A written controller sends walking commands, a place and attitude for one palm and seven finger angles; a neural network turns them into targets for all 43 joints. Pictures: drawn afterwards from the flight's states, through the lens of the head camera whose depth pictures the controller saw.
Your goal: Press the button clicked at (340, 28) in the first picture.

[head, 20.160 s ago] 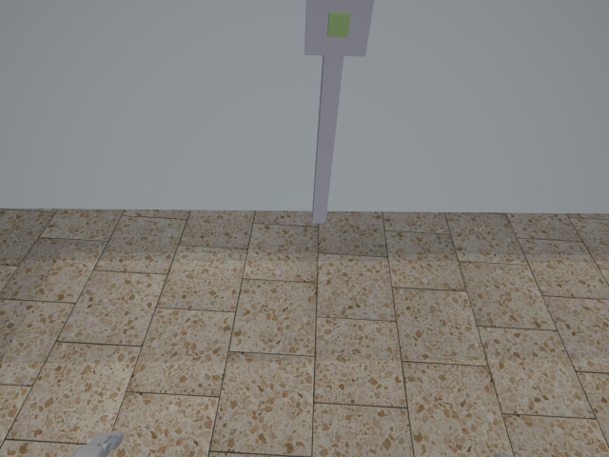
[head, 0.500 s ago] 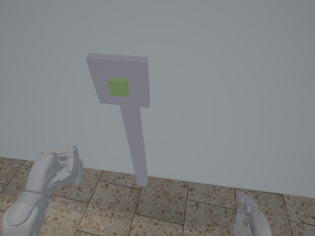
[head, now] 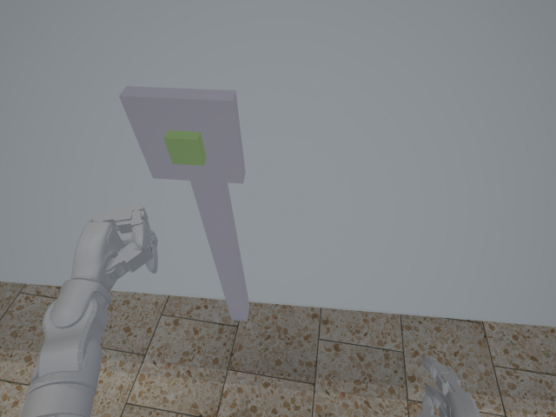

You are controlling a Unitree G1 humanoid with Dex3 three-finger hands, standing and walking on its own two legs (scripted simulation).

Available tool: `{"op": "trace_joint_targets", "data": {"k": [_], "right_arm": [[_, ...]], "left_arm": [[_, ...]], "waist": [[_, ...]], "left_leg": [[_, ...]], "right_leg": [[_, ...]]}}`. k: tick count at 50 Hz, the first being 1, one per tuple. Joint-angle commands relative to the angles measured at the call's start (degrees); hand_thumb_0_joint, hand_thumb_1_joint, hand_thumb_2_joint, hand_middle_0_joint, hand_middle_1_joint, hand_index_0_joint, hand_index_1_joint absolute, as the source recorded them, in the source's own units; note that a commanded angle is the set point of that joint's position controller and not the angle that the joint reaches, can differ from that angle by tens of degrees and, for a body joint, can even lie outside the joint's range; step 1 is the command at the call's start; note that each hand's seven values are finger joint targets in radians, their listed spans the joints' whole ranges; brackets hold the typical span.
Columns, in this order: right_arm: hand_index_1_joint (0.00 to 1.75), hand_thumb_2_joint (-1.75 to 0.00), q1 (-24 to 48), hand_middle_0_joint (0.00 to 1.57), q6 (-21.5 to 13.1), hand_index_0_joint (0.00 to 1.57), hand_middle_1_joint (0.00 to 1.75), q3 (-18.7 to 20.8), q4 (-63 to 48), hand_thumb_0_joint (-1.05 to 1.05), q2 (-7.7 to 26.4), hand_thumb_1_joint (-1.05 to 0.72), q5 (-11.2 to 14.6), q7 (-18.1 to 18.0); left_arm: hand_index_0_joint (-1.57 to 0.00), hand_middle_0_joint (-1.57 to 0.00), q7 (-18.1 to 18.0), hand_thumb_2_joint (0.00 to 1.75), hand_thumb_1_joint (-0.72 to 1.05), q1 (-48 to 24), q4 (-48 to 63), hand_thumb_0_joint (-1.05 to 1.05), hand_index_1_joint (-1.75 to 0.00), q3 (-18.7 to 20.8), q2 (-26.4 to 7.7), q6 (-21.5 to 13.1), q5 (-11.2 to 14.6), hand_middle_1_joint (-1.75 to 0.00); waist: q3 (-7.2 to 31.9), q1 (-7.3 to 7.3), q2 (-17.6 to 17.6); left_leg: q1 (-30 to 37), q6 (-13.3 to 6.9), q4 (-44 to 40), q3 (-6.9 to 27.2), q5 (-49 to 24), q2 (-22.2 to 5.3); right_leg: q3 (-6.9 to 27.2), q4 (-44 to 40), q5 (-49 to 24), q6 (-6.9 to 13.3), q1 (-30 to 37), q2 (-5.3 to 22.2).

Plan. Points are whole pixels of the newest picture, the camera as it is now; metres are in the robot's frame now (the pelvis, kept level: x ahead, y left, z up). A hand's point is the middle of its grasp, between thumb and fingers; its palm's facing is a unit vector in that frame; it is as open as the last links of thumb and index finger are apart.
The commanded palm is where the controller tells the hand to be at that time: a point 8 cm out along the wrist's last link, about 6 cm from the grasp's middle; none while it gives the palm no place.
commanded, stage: aim a knuckle at the button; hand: left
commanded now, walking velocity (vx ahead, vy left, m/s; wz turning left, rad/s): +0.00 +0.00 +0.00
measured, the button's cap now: (186, 147) +0.52 +0.19 +0.10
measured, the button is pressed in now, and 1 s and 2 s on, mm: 0 0 0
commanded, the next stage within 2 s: press the button with the knuckle in 1.38 s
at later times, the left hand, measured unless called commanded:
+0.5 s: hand (175, 206) +0.40 +0.18 +0.08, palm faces -0.04 -1.00 -0.02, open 3.1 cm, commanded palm +0.39 +0.23 +0.08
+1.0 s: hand (183, 197) +0.43 +0.18 +0.07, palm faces -0.04 -1.00 -0.02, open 3.1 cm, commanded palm +0.41 +0.23 +0.07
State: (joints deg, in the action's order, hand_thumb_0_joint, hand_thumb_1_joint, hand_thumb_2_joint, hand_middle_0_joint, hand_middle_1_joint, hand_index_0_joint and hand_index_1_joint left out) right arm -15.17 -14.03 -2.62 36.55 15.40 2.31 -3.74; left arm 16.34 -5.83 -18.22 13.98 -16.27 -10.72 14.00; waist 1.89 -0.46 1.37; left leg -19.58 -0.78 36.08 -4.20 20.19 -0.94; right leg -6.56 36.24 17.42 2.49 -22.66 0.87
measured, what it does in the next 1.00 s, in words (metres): stands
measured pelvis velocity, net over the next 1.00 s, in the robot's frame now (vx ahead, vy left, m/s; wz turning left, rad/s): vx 0.00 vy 0.02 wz -0.04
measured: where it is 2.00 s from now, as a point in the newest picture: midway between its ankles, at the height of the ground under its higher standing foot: outside the picture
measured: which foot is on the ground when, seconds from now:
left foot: down 0.00-1.00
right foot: down 0.00-1.00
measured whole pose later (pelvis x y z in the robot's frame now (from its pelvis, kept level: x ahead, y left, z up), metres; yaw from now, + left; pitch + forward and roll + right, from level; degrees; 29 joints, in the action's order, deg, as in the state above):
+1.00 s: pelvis +0.00 +0.02 -0.01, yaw -2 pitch +11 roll -1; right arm -22.0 -1.1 -1.0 37.4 14.9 1.2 -0.4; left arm 12.6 -33.5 -51.3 16.2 -18.1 -21.2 9.2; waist 4.1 -4.5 1.1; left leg -30.5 -2.5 41.6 -6.3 22.3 -1.2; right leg -4.3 39.8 17.3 1.0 -33.6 0.8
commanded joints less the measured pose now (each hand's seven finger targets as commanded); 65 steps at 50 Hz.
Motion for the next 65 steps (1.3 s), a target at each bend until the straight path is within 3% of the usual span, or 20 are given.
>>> {"op": "trace_joint_targets", "data": {"k": [1,7,9,15,22,26,27,30,34,37,39,44,45,48,51,54,57,61,64,65], "right_arm": [[0.3,-0.9,3.31,0.2,-1.76,0.2,0.3,2.82,-7.98,0.0,6.76,-0.9,0.41,-0.12],[0.3,-0.9,1.38,0.2,-0.21,0.2,0.3,3.2,-6.87,0.0,7.41,-0.9,0.16,-0.39],[0.3,-0.9,1.07,0.2,0.58,0.2,0.3,3.19,-6.36,0.0,7.48,-0.9,0.1,-0.39],[0.3,-0.9,-0.68,0.2,2.94,0.2,0.3,3.1,-5.63,0.0,7.5,-0.9,0.19,0.05],[0.3,-0.9,-3.43,0.2,5.13,0.2,0.3,3.7,-5.23,0.0,7.96,-0.9,-0.11,0.67],[0.3,-0.9,-4.86,0.2,6.24,0.2,0.3,3.85,-4.68,0.0,7.84,-0.9,-0.33,1.23],[0.3,-0.9,-5.63,0.2,6.62,0.2,0.3,3.91,-4.19,0.0,8.13,-0.9,-0.52,1.33],[0.3,-0.9,-6.88,0.2,7.53,0.2,0.3,4.29,-3.96,0.0,8.1,-0.9,-0.77,1.72],[0.3,-0.9,-8.19,0.2,8.58,0.2,0.3,4.36,-3.01,0.0,8.2,-0.9,-1.14,2.21],[0.3,-0.9,-8.87,0.2,9.51,0.2,0.3,4.42,-3.72,0.0,8.76,-0.9,-1.46,2.33],[0.3,-0.9,-8.78,0.2,9.96,0.2,0.3,4.38,-4.62,0.0,8.44,-0.9,-1.35,2.47],[0.3,-0.9,-8.67,0.2,10.72,0.2,0.3,4.64,-5.37,0.0,7.94,-0.9,-1.05,2.94],[0.3,-0.9,-9.0,0.2,10.81,0.2,0.3,5.0,-5.28,0.0,8.23,-0.9,-1.07,2.88],[0.3,-0.9,-8.7,0.2,10.97,0.2,0.3,4.92,-5.08,0.0,8.11,-0.9,-0.9,2.74],[0.3,-0.9,-8.19,0.2,11.07,0.2,0.3,4.64,-4.39,0.0,8.11,-0.9,-0.75,2.5],[0.3,-0.9,-7.78,0.2,10.81,0.2,0.3,4.62,-4.79,0.0,7.76,-0.9,-0.94,2.6],[0.3,-0.9,-8.05,0.2,10.88,0.2,0.3,4.64,-4.51,0.0,8.23,-0.9,-1.1,2.48],[0.3,-0.9,-7.03,0.2,10.92,0.2,0.3,4.25,-4.89,0.0,7.84,-0.9,-0.76,2.45],[0.3,-0.9,-7.14,0.2,11.02,0.2,0.3,4.36,-5.46,0.0,8.03,-0.9,-0.92,2.47],[0.3,-0.9,-6.81,0.2,11.08,0.2,0.3,4.08,-5.89,0.0,7.81,-0.9,-0.87,2.52]], "left_arm": [[-1.3,-1.3,-0.64,0.9,0.9,-19.01,8.73,0.0,-1.5,2.42,-9.6,-4.24,0.27,-1.5],[-1.3,-1.3,-1.0,0.9,0.9,-27.4,4.8,0.0,-1.5,3.19,-11.7,-5.91,0.01,-1.5],[-1.3,-1.3,-1.51,0.9,0.9,-28.59,1.21,0.0,-1.5,5.63,-13.56,-6.2,0.08,-1.5],[-1.3,-1.3,-1.35,0.9,0.9,-36.46,-7.41,0.0,-1.5,3.26,-12.38,-6.75,-1.4,-1.5],[-1.3,-1.3,-1.57,0.9,0.9,-44.06,-13.24,0.0,-1.5,3.14,-12.62,-8.93,-1.86,-1.5],[-1.3,-1.3,-2.86,0.9,0.9,-48.26,-16.16,0.0,-1.5,2.28,-11.64,-10.17,-2.85,-1.5],[-1.3,-1.3,-3.36,0.9,0.9,-49.57,-17.23,0.0,-1.5,3.03,-13.04,-10.54,-3.34,-1.5],[-1.3,-1.3,-4.36,0.9,0.9,-51.23,-18.46,0.0,-1.5,3.69,-13.65,-11.69,-4.28,-1.5],[-1.3,-1.3,-5.5,0.9,0.9,-56.36,-23.02,0.0,-1.5,3.68,-13.34,-12.84,-4.76,-1.5],[-1.3,-1.3,-5.59,0.9,0.9,-51.81,-25.94,0.0,-1.5,8.09,-17.81,-13.45,-5.11,-1.5],[-1.3,-1.3,-5.12,0.9,0.9,-50.14,-25.5,0.0,-1.5,7.93,-17.34,-13.74,-5.29,-1.5],[-1.3,-1.3,-3.41,0.9,0.9,-52.26,-21.59,0.0,-1.5,2.87,-11.57,-14.56,-4.46,-1.5],[-1.3,-1.3,-3.48,0.9,0.9,-51.48,-20.6,0.0,-1.5,4.65,-13.42,-14.75,-4.03,-1.5],[-1.3,-1.3,-3.85,0.9,0.9,-52.03,-19.25,0.0,-1.5,3.8,-12.25,-14.53,-3.31,-1.5],[-1.3,-1.3,-4.72,0.9,0.9,-54.77,-21.46,0.0,-1.5,2.55,-11.69,-14.1,-4.05,-1.5],[-1.3,-1.3,-6.21,0.9,0.9,-55.33,-19.43,0.0,-1.5,1.67,-10.51,-14.77,-4.93,-1.5],[-1.3,-1.3,-6.93,0.9,0.9,-53.42,-20.53,0.0,-1.5,3.77,-13.22,-14.94,-5.19,-1.5],[-1.3,-1.3,-6.9,0.9,0.9,-54.02,-24.36,0.0,-1.5,2.35,-10.97,-14.0,-5.36,-1.5],[-1.3,-1.3,-6.75,0.9,0.9,-52.74,-23.83,0.0,-1.5,3.7,-12.53,-14.21,-5.46,-1.5],[-1.3,-1.3,-6.46,0.9,0.9,-52.07,-24.28,0.0,-1.5,2.53,-10.91,-13.97,-5.29,-1.5]], "waist": [[11.26,-0.37,2.06],[15.53,-1.55,-3.02],[15.55,-1.09,-2.53],[15.04,-2.17,0.73],[18.81,-3.3,-2.23],[19.38,-3.55,1.46],[19.58,-3.78,-0.78],[22.53,-3.58,1.62],[21.72,-4.73,0.8],[23.53,-3.03,-1.76],[23.93,-2.65,-0.93],[24.07,-4.19,2.78],[24.86,-3.61,1.87],[23.88,-4.29,0.51],[19.36,-5.2,-0.13],[21.37,-4.71,3.53],[22.63,-4.14,-0.04],[18.99,-4.43,-0.32],[21.48,-3.58,-0.93],[21.26,-3.63,-0.24]], "left_leg": [[0.7,-0.21,-4.16,3.53,-13.18,1.23],[0.47,-0.56,-3.26,4.01,-14.13,0.97],[-0.55,-0.52,-3.22,3.66,-13.78,1.17],[-1.47,-0.33,-2.47,3.65,-13.97,1.26],[-1.47,-0.45,-0.83,4.14,-16.75,0.77],[-0.93,-0.13,-0.37,4.16,-17.77,0.81],[-1.37,-0.23,-0.11,4.63,-18.31,0.63],[-0.06,0.08,0.38,4.77,-21.67,0.4],[-0.99,0.15,0.97,4.94,-20.37,0.17],[-3.86,-0.1,0.89,4.48,-19.87,0.35],[-4.28,-0.13,0.78,4.02,-20.92,0.31],[-0.37,0.04,1.31,4.42,-22.44,-0.46],[0.17,0.16,1.36,4.74,-22.63,-0.61],[-0.33,0.04,1.05,4.77,-21.63,-0.6],[-2.78,-0.09,0.26,4.96,-14.82,-0.36],[-0.2,0.12,0.36,5.16,-15.75,-0.22],[-0.6,0.18,0.7,5.53,-16.89,-0.42],[-3.67,-0.07,0.32,4.75,-13.46,0.05],[-3.23,-0.13,0.75,4.68,-15.69,0.14],[-3.54,-0.17,0.8,4.35,-15.81,0.3]], "right_leg": [[5.56,-4.32,-14.6,-1.37,7.82,0.31],[5.88,-3.57,-16.14,-1.65,9.11,-0.03],[6.41,-3.48,-16.59,-1.7,9.74,0.25],[6.07,-2.42,-17.2,-1.25,7.16,0.18],[5.59,-0.64,-19.45,-1.19,5.93,-0.51],[5.4,0.1,-19.25,-1.05,3.46,-0.57],[5.2,0.49,-19.32,-1.0,3.41,-0.74],[5.15,1.36,-20.58,-0.95,2.91,-0.76],[5.05,1.69,-18.82,-1.08,0.28,-1.2],[5.41,2.2,-19.95,-0.87,3.88,-1.25],[5.52,2.5,-21.29,-0.89,4.5,-1.11],[5.08,1.94,-18.93,-0.92,-0.04,-1.7],[5.04,1.89,-18.75,-0.81,0.45,-1.8],[4.88,1.48,-18.6,-1.01,0.6,-1.82],[4.62,0.98,-13.91,-0.97,-1.86,-1.79],[4.69,1.3,-13.5,-0.78,-2.47,-1.6],[4.6,1.82,-14.72,-0.7,-0.77,-1.69],[4.87,1.46,-13.95,-0.77,-1.16,-1.45],[5.07,2.03,-16.07,-0.69,0.59,-1.36],[5.24,1.93,-16.55,-0.7,0.82,-1.3]]}}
